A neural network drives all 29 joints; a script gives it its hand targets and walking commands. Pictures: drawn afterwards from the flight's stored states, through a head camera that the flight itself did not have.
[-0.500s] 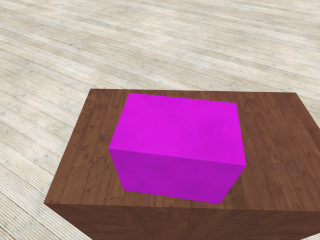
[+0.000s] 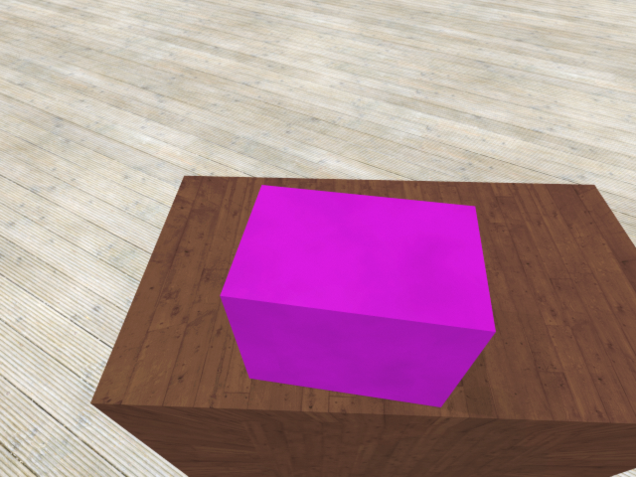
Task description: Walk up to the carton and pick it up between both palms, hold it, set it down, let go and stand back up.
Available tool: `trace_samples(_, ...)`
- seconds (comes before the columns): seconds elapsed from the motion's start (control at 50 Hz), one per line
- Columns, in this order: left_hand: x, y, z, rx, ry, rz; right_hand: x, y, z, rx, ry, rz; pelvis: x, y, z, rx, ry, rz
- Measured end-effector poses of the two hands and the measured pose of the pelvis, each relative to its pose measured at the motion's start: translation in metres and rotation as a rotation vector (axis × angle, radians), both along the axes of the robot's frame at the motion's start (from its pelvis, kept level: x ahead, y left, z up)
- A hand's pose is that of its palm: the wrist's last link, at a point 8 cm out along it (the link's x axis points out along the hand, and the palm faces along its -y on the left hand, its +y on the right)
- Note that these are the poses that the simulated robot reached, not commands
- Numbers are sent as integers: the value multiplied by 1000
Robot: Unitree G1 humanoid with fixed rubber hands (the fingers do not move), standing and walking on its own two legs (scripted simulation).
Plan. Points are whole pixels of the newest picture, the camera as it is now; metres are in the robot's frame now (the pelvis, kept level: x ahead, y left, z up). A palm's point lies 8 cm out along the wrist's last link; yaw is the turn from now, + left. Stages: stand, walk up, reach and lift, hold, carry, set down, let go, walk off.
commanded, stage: stand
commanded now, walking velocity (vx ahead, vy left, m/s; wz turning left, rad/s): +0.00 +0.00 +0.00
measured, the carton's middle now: (353, 298) +0.36 -0.04 -0.01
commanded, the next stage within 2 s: none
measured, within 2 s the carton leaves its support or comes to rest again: neither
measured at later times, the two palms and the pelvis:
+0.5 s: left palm out of the picture +0.05 +0.29 -0.12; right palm out of the picture +0.03 -0.29 -0.13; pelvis +0.00 +0.00 +0.00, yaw +0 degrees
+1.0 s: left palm out of the picture +0.04 +0.30 -0.12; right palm out of the picture +0.04 -0.29 -0.13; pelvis -0.01 +0.00 +0.00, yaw +0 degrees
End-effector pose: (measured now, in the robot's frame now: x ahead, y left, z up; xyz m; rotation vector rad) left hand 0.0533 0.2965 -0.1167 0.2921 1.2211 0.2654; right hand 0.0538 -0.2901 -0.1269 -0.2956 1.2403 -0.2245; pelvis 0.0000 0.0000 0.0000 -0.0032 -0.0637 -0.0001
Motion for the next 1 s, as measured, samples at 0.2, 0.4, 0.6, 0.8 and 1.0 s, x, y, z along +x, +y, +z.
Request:
trace_samples(0.2,1,-5,-2,-16,-8,-3,-9,-2,0,-8,20,-11,0,1,0,-1,-4,-3)
trace_samples(0.4,-2,-5,-4,-19,3,-7,-17,-2,1,-8,24,-16,-2,1,0,0,-7,-2)
trace_samples(0.6,-4,-4,-2,-18,3,-12,-17,-2,1,-7,20,-15,-4,2,0,0,-4,-3)
trace_samples(0.8,-5,-1,-2,-13,-5,-5,-14,0,2,-5,13,-7,-5,2,0,0,-8,-5)
trace_samples(1.0,-13,1,-4,-12,20,-4,-16,1,1,-4,20,-9,-6,3,0,-1,-7,-2)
